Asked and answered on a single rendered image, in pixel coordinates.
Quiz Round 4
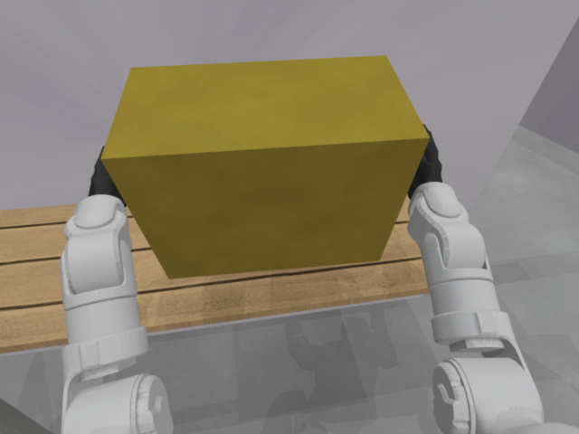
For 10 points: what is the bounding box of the carton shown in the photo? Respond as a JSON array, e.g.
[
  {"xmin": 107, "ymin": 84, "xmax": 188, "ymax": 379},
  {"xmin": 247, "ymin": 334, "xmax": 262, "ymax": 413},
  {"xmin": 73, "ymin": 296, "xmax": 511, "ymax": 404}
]
[{"xmin": 100, "ymin": 55, "xmax": 430, "ymax": 279}]

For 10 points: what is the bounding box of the robot right upper arm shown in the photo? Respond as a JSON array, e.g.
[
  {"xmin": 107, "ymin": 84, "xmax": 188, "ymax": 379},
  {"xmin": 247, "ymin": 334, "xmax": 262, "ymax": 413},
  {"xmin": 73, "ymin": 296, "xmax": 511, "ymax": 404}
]
[{"xmin": 432, "ymin": 357, "xmax": 579, "ymax": 434}]

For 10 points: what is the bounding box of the robot right forearm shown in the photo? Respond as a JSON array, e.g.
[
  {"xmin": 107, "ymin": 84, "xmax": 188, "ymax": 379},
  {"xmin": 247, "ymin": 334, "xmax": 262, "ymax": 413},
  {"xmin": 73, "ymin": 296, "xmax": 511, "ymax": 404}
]
[{"xmin": 407, "ymin": 182, "xmax": 544, "ymax": 423}]

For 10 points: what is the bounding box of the robot left upper arm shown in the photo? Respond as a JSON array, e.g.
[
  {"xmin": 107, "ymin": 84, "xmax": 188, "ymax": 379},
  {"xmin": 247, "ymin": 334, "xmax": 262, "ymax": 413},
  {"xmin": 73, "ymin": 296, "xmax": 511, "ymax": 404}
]
[{"xmin": 63, "ymin": 373, "xmax": 174, "ymax": 434}]

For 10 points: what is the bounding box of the robot left forearm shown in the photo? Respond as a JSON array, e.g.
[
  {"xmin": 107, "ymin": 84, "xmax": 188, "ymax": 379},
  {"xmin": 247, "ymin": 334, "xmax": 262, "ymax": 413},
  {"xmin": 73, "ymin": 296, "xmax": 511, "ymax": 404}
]
[{"xmin": 60, "ymin": 194, "xmax": 149, "ymax": 434}]

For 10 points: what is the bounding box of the robot left hand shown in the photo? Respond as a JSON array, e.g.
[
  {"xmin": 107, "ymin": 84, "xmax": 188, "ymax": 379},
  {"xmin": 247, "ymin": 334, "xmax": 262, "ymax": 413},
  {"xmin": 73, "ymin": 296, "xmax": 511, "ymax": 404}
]
[{"xmin": 88, "ymin": 146, "xmax": 127, "ymax": 208}]

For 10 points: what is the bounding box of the table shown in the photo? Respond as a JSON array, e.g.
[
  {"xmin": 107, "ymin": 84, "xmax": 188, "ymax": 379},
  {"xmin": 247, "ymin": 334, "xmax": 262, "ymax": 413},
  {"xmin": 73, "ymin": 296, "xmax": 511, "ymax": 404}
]
[{"xmin": 0, "ymin": 194, "xmax": 430, "ymax": 434}]

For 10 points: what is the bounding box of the robot right hand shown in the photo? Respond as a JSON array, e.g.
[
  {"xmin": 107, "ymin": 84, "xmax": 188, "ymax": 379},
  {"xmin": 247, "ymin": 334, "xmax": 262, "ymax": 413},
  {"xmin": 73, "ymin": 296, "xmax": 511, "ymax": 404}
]
[{"xmin": 408, "ymin": 124, "xmax": 442, "ymax": 200}]

